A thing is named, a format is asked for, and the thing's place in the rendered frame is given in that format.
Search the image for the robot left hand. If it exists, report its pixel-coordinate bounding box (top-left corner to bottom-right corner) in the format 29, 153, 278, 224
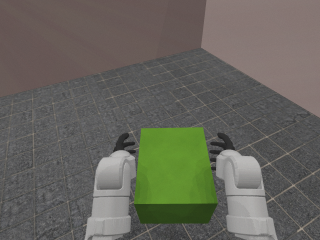
113, 133, 136, 154

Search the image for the robot right hand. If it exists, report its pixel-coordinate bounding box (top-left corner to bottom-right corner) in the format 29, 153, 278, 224
209, 132, 235, 171

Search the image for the carton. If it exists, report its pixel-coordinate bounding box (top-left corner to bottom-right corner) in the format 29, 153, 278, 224
134, 127, 218, 224

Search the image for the robot left forearm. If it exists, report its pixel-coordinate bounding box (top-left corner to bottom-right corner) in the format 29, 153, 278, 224
84, 150, 136, 240

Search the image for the robot right forearm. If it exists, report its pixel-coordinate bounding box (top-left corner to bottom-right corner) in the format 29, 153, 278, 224
216, 149, 278, 240

